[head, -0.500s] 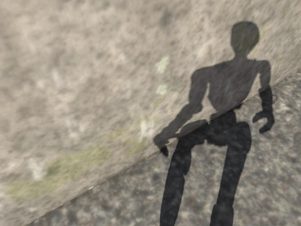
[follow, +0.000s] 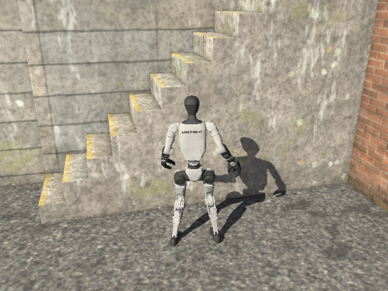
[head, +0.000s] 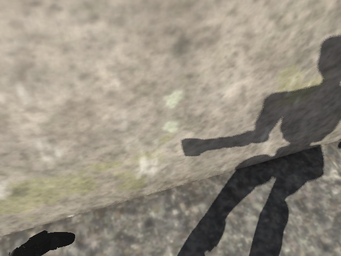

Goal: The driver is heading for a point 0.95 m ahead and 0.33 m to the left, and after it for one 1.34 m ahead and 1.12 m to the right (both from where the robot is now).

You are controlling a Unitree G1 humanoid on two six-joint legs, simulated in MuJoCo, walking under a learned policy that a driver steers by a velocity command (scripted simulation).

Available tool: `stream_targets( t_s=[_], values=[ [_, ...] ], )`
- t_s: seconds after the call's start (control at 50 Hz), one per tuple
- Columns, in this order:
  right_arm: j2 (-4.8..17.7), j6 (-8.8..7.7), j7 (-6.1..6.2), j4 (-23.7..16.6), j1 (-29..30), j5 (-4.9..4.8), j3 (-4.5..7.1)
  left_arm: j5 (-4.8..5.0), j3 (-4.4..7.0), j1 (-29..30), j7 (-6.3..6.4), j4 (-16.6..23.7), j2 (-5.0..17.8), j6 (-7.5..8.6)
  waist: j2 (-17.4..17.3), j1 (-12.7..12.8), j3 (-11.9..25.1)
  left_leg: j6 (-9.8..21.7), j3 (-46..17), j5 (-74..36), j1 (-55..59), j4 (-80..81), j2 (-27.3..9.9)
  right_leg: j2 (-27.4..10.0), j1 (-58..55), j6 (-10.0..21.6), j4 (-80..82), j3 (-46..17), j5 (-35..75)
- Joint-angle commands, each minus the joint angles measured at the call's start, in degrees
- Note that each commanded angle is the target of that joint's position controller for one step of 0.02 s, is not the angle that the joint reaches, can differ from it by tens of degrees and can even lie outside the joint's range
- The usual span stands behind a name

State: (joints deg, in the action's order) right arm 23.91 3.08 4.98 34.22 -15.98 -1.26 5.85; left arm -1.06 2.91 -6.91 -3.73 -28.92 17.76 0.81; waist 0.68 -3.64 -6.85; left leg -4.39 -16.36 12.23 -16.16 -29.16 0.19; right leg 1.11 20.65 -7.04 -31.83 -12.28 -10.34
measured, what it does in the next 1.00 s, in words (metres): steps to the left, turning left: right foot, then left foot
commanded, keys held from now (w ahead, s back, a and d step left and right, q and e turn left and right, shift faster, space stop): w+q+shift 0.68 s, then w+shift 0.04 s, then w+e+shift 0.28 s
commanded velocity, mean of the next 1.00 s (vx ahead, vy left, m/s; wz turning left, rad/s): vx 0.09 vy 0.16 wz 0.71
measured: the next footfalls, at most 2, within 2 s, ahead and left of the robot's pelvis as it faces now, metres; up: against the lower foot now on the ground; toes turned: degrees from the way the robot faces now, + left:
right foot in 0.02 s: +0.13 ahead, -0.19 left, +0.00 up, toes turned +12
left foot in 0.58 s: -0.04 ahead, +0.06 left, +0.00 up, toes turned +36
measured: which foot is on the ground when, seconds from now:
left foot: down 0.00-0.02, up 0.04-0.56, down 0.58-1.00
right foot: up 0.00-0.00, down 0.02-0.64, up 0.66-1.00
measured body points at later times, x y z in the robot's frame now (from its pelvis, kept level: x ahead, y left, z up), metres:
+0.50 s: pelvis +0.00 -0.08 +0.00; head +0.05 -0.05 +0.45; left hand +0.00 +0.25 -0.09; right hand +0.33 -0.21 -0.06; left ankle -0.05 +0.05 -0.69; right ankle +0.09 -0.20 -0.74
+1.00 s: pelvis -0.04 +0.10 -0.01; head +0.00 +0.12 +0.44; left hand -0.16 +0.40 -0.12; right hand +0.21 -0.07 -0.12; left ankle -0.07 +0.04 -0.74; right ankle +0.09 +0.09 -0.73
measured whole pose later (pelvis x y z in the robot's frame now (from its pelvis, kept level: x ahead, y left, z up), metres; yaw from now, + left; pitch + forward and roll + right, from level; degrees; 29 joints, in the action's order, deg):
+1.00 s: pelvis -0.04 +0.10 -0.01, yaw +38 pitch +0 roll +1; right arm 18.5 2.5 -1.7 35.3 -14.5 3.4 2.8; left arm 1.6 3.0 -16.0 5.1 -47.5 20.4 1.5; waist -0.1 -4.0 -5.5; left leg 12.1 2.1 13.2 -2.0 -15.1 16.0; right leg -2.4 26.7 5.1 -36.2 5.9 -8.6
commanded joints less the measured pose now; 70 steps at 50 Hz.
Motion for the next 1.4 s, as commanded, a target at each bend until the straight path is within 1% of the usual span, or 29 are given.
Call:
stream_targets(
  t_s=[0.02,0.04,0.06,0.12,0.2,0.46,0.56,0.6,0.62,0.64,0.66,0.68,0.7,0.76,0.94,0.98,1.02,1.04,1.06,1.08,1.1,1.14,1.18,1.22,1.26,1.3,1.32,1.34,1.4],
  values=[
    [1.4,-1.38,-0.88,-5.0,4.1,0.99,0.33,-0.16,3.72,-10.6,0.86,-0.8,7.0,1.18,-0.4,5.4,9.2,4.0,0.4,20.9,-12.7,-13.3,3.4,-4.5,-19.8,3.5,11.5,1.4,-0.9],
    [-5.0,-1.15,-1.16,-5.1,-0.3,3.20,-1.31,-0.84,3.18,-8.9,1.36,1.4,9.7,1.40,12.6,1.4,10.1,2.8,5.2,36.2,-22.2,-33.4,9.7,-16.0,-21.3,7.2,6.9,-9.7,20.3],
    [-1.6,-2.57,-2.58,-6.5,-5.0,0.97,-1.17,-1.85,5.30,-4.2,2.24,2.6,17.8,3.19,21.7,-2.3,10.2,2.4,2.6,27.1,-29.7,-40.1,5.7,-27.2,-13.6,10.4,18.7,-32.7,19.2],
    [8.1,-1.03,-2.94,-1.1,-1.0,-0.34,2.24,0.38,3.41,3.6,4.10,1.7,7.9,3.24,7.5,-1.8,9.5,-1.3,7.4,11.9,-24.7,-50.1,-1.6,-16.5,-12.3,11.0,14.9,-7.7,4.7],
    [3.3,-0.35,-2.78,-5.0,8.5,0.30,0.50,0.42,2.80,0.0,7.12,-0.8,5.7,2.53,7.4,2.4,9.4,-2.5,11.2,5.7,-24.8,-50.3,-3.3,-14.1,-13.9,14.3,12.9,5.3,20.6],
    [-2.1,-1.07,-6.80,-7.7,15.4,0.40,-0.75,0.10,5.26,-0.9,8.33,-5.1,10.9,-0.50,7.2,5.9,11.5,-1.1,16.8,8.9,-16.4,-23.2,-7.3,-21.2,-18.8,17.0,16.2,15.3,12.2],
    [-0.2,1.11,-6.44,-3.9,7.7,0.31,1.14,3.11,5.60,-0.6,5.29,-7.0,9.5,-0.69,7.1,1.7,13.6,5.5,22.2,2.2,2.2,-1.9,-2.2,-20.7,-13.7,10.5,7.3,22.6,9.3],
    [-1.9,2.27,-10.68,-5.8,6.0,2.36,-0.14,4.04,7.30,-9.7,12.36,-12.7,16.5,-1.48,5.2,0.2,9.5,8.3,17.3,3.7,-5.4,-3.6,-2.7,-29.6,-18.8,15.8,9.6,10.3,8.3],
    [0.8,1.98,-11.64,-4.8,5.2,3.05,0.53,3.14,7.11,-10.1,13.28,-12.8,14.9,-1.43,1.8,0.4,11.1,10.4,13.6,2.1,-1.2,-6.0,-3.4,-27.4,-14.8,15.0,7.0,10.5,3.7],
    [1.8,1.59,-12.23,-1.8,-3.2,2.77,1.47,2.46,6.53,-2.1,13.60,-11.2,14.4,-1.37,1.8,-5.8,12.3,12.9,9.5,1.7,3.6,-5.2,-1.9,-22.1,-8.7,13.5,4.4,14.8,-5.1],
    [5.5,0.43,-12.48,1.1,-10.6,1.85,3.06,2.08,5.72,6.3,13.29,-8.8,11.9,-2.06,-8.1,-10.7,9.5,16.4,-1.1,-4.8,15.0,6.5,-4.1,-11.1,6.5,10.1,-10.0,23.8,-17.0],
    [9.2,-1.00,-12.51,0.7,-8.3,3.03,3.24,1.75,4.32,9.5,12.94,-5.5,7.5,-2.12,-17.4,-7.5,5.7,22.7,-17.8,0.2,20.8,14.0,-6.7,-2.0,25.8,8.0,-21.8,18.7,-26.3],
    [9.6,-2.14,-11.75,-1.5,-1.1,3.08,2.89,2.34,3.80,6.4,11.96,-6.4,7.6,-1.28,-21.4,-3.3,4.5,25.7,-18.6,2.0,20.9,16.2,-9.6,-1.6,30.7,9.2,-28.3,11.6,-25.6],
    [4.1,-1.20,-8.49,-3.8,5.1,0.12,1.42,1.11,4.52,-3.6,9.99,-12.7,12.6,0.47,-9.0,1.9,8.0,18.0,-8.0,-6.3,19.5,14.5,-7.3,-3.7,24.4,9.9,-28.1,10.1,-13.9],
    [0.6,-1.18,-6.48,-1.7,0.1,4.63,-1.46,3.09,1.73,-7.8,8.96,-15.5,10.4,1.27,-6.4,-1.7,2.9,6.6,10.0,-13.9,6.5,20.8,-2.3,-4.3,0.9,11.7,-6.7,17.8,3.6],
    [0.6,-1.21,-6.55,-2.0,0.5,4.92,-1.54,2.91,2.24,-11.8,8.78,-15.8,12.2,1.68,-3.9,-0.2,3.6,4.4,13.1,-28.1,9.8,16.3,-2.3,-4.0,-1.6,13.2,-4.2,17.4,2.5],
    [3.6,-0.99,-5.85,-4.6,5.6,6.19,-0.39,1.38,3.89,-26.3,9.65,-19.0,15.8,2.20,-2.3,7.3,7.5,-3.4,18.5,-49.9,5.5,4.6,0.4,-3.4,-15.1,15.3,1.5,17.9,1.5],
    [7.9,-1.03,-4.88,-7.9,12.9,6.17,1.06,-0.01,5.60,-43.0,10.19,-23.2,19.5,2.16,3.1,16.8,10.3,-12.7,24.5,-51.4,-3.9,-12.0,7.1,-5.3,-28.2,19.0,9.9,13.4,5.4],
    [5.3,-0.72,-5.43,-8.9,8.9,6.18,0.48,1.74,6.02,-41.0,10.94,-24.2,19.0,2.46,32.7,14.3,14.2,-10.5,13.0,19.7,-15.5,-46.2,9.3,-22.8,-31.7,23.3,13.7,-17.2,-2.1],
    [4.1,-1.57,-7.60,-10.2,4.8,3.27,-0.44,0.40,3.09,-29.3,11.45,-20.1,14.3,3.67,27.3,6.6,18.9,-8.0,-2.6,16.9,-13.9,-59.5,6.4,-26.2,-22.4,20.9,20.0,-36.7,-19.8],
    [4.6,-2.10,-9.21,-9.5,4.5,2.28,-0.50,1.18,2.40,-20.5,11.97,-14.9,13.5,4.41,18.6,2.9,12.0,-7.3,-4.7,17.0,-17.6,-67.1,5.8,-24.6,-15.1,18.9,18.6,-34.0,-18.7],
    [2.6,-2.98,-10.42,-9.8,3.2,4.69,-1.27,3.71,2.13,-12.0,11.38,-9.1,14.5,3.48,2.1,-1.2,5.6,-5.5,1.2,20.4,-20.4,-62.4,4.8,-18.4,-10.6,16.5,17.2,-21.1,-10.0],
    [-3.7,-2.05,-10.42,-8.9,-0.7,3.91,-3.10,2.66,4.58,-1.8,10.29,-4.7,19.3,0.55,3.1,-5.5,-0.9,-0.9,8.2,19.6,-3.6,-31.8,4.1,-7.6,7.2,10.5,19.1,-4.7,-9.9],
    [-6.7,-2.49,-9.62,-7.3,0.0,3.43,-3.50,2.26,6.88,-3.5,9.42,-2.5,21.5,-2.05,8.5,-0.4,-2.0,-0.3,13.5,20.1,8.6,-11.3,6.2,-5.3,12.0,10.0,21.1,-2.9,-6.7],
    [-5.2,-2.43,-8.52,-2.3,-7.9,2.78,-1.86,3.79,6.21,-4.4,8.71,-1.9,17.8,-3.31,8.4,-0.9,3.3,-0.3,13.2,0.2,15.1,1.3,5.2,-6.1,8.2,7.8,15.8,-6.4,-9.4],
    [-1.4,-1.93,-7.95,-1.3,-7.5,2.95,-0.59,2.47,3.51,-9.9,7.45,-2.4,7.8,-3.03,-9.4,1.9,5.5,4.1,5.6,6.4,15.9,10.2,-2.9,3.9,14.2,5.4,-8.7,3.0,-24.7],
    [7.1,-1.48,-7.85,-4.9,-2.6,4.14,0.26,-0.29,2.52,-15.5,7.17,-1.6,2.9,-3.34,-23.7,7.6,9.3,12.3,-13.3,-1.6,9.9,11.7,-18.3,8.1,20.4,3.4,-26.7,7.0,-33.6],
    [10.7,-4.31,-7.86,-7.9,5.6,4.67,1.60,1.80,2.50,-12.0,6.06,-0.6,6.3,-2.27,-23.9,6.8,6.5,12.8,-28.8,-0.7,1.8,19.4,-25.3,1.5,25.7,3.3,-33.1,-0.7,-26.7],
    [2.6,-5.31,-5.68,-6.7,15.2,1.85,-0.08,2.17,4.97,-14.9,6.35,-6.7,12.6,-3.88,-9.9,11.2,6.4,6.8,-1.6,-14.1,6.0,10.9,-14.7,-1.2,20.9,1.5,-43.0,3.4,-12.7]
  ],
)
